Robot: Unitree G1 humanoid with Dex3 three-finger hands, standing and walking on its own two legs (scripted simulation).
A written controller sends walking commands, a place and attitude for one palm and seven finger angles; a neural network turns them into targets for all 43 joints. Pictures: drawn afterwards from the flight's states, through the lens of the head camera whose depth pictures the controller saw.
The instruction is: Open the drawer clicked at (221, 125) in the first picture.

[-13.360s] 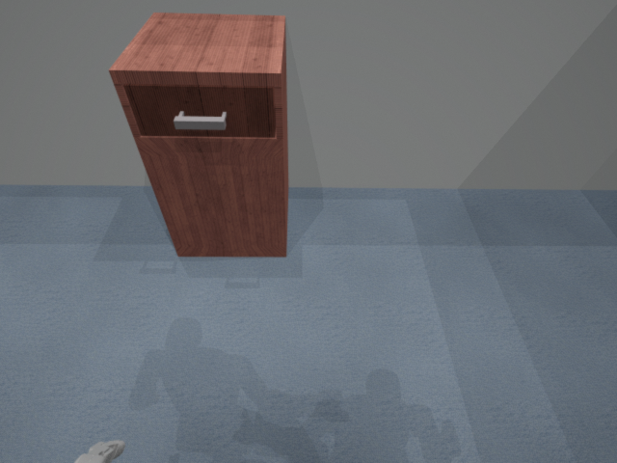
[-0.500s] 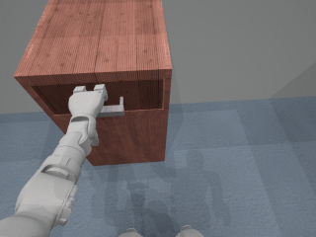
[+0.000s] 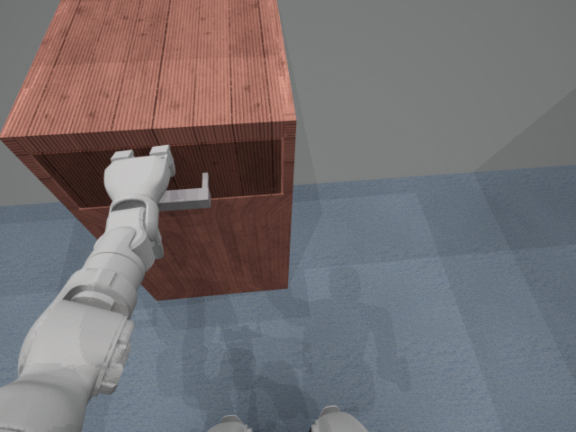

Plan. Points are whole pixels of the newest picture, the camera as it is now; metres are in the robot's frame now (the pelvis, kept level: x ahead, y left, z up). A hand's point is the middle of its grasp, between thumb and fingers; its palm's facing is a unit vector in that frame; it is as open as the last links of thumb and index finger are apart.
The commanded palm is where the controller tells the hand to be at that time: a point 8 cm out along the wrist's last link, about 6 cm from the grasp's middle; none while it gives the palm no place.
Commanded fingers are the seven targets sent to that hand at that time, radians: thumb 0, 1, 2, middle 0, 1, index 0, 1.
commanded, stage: move the hooked fingers above the handle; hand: left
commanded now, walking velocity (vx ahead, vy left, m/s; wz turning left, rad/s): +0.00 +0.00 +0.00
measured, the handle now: (171, 190) +0.53 +0.18 -0.06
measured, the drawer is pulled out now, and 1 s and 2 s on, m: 0.00 0.00 0.00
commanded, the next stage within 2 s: none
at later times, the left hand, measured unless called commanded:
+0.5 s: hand (164, 194) +0.47 +0.17 +0.00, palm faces -0.14 -0.05 -0.99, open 13.7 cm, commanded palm +0.46 +0.18 +0.05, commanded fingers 0.00 -0.50 0.30 -0.30 -1.20 -0.30 -1.20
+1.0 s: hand (171, 186) +0.48 +0.15 +0.01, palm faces -0.02 -0.07 -1.00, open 13.8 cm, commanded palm +0.46 +0.17 +0.05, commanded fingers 0.00 -0.50 0.30 -0.30 -1.20 -0.30 -1.20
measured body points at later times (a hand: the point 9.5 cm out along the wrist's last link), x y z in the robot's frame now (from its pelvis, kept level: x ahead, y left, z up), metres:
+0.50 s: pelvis +0.01 +0.00 +0.00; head +0.09 -0.01 +0.44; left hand +0.48 +0.17 +0.06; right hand +0.05 -0.26 -0.13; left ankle +0.00 +0.10 -0.70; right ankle +0.01 -0.11 -0.70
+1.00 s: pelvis +0.02 +0.01 +0.00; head +0.10 +0.01 +0.44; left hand +0.48 +0.16 +0.07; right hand +0.06 -0.26 -0.13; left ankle +0.00 +0.10 -0.70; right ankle +0.01 -0.11 -0.70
